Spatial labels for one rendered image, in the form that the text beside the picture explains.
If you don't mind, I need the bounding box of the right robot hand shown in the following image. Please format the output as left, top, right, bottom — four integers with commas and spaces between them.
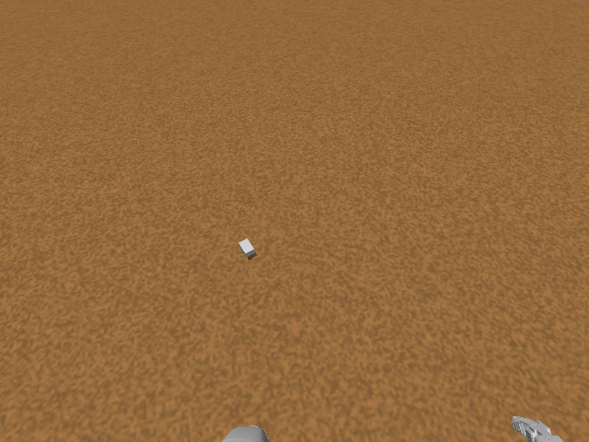
511, 416, 564, 442

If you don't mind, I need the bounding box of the small box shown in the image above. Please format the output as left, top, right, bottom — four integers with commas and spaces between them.
238, 238, 255, 258

